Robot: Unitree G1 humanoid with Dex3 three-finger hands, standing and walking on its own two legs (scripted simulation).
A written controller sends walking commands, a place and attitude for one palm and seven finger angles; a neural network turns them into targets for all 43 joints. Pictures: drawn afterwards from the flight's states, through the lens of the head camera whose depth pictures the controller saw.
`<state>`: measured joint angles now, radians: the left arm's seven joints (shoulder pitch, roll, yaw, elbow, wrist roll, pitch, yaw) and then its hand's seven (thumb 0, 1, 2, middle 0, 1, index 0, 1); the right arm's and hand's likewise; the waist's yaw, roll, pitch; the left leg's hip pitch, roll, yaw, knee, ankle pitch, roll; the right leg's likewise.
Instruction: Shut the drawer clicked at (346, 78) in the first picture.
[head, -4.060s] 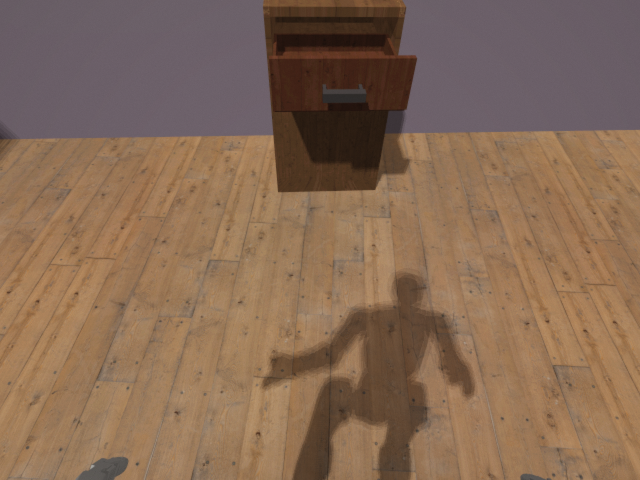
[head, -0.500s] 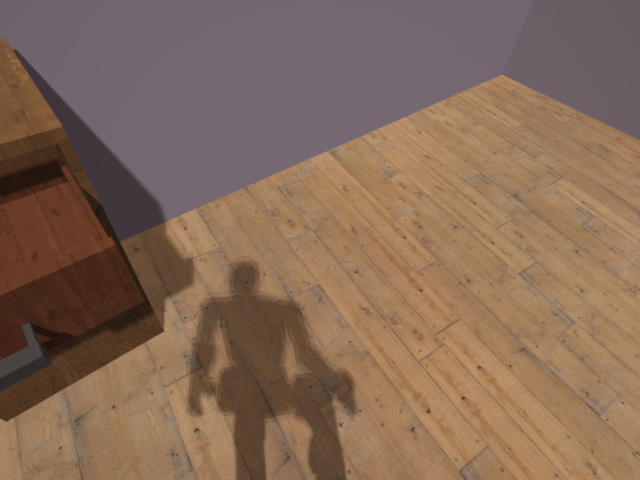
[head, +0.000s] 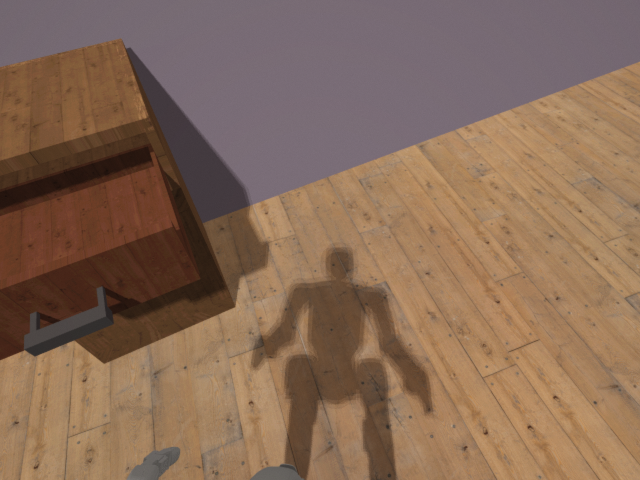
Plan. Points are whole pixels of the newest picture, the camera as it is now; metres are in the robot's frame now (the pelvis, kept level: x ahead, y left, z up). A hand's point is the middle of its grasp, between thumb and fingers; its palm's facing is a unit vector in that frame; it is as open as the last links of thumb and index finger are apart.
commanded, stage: turn to face it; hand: left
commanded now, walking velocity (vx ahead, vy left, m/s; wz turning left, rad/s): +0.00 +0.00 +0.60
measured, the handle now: (69, 317) +0.38 +0.44 -0.08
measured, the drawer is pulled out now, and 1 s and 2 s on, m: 0.30 0.30 0.30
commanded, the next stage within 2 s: take the last steps up to it in 0.72 s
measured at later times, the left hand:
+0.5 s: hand out of the picture -0.08 +0.26 -0.18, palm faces +0.33 -0.90 -0.27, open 7.3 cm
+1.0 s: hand out of the picture -0.05 +0.19 -0.14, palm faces +0.44 -0.86 -0.25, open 7.3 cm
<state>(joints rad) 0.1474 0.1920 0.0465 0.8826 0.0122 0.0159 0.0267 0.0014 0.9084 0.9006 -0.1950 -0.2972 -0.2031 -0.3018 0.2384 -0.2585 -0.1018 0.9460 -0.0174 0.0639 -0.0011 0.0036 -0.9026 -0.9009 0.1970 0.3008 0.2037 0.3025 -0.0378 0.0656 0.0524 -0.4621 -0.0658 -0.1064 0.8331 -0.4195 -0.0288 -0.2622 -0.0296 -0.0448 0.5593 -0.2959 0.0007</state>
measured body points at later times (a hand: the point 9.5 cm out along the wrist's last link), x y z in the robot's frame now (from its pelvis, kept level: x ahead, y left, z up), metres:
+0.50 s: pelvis -0.03 +0.04 +0.00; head +0.00 +0.07 +0.45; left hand -0.09 +0.30 -0.16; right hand +0.17 -0.17 -0.12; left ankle -0.05 +0.13 -0.73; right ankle -0.01 -0.11 -0.67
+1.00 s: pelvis -0.03 +0.00 +0.01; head -0.02 -0.03 +0.46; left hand -0.07 +0.24 -0.12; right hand +0.09 -0.21 -0.16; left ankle -0.09 +0.12 -0.67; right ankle +0.00 -0.09 -0.73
